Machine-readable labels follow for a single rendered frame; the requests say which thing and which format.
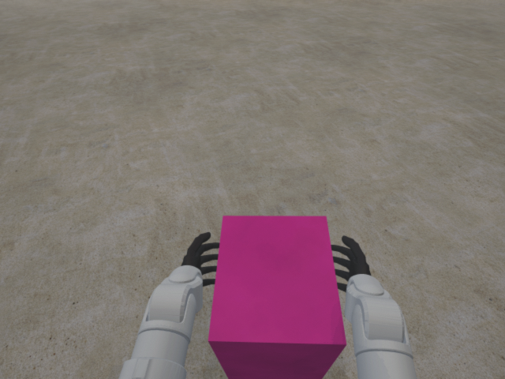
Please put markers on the carton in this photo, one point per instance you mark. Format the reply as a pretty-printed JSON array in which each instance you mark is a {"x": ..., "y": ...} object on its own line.
[{"x": 276, "y": 312}]

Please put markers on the robot right hand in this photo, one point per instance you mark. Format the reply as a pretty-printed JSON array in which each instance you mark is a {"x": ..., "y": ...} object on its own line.
[{"x": 357, "y": 263}]

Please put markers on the left robot forearm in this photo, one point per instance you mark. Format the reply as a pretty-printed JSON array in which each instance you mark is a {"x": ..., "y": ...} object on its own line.
[{"x": 166, "y": 328}]

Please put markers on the right robot forearm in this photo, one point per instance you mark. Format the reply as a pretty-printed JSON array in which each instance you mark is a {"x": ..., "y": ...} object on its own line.
[{"x": 380, "y": 337}]

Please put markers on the robot left hand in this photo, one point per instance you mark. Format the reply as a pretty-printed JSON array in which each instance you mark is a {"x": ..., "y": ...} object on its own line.
[{"x": 194, "y": 258}]

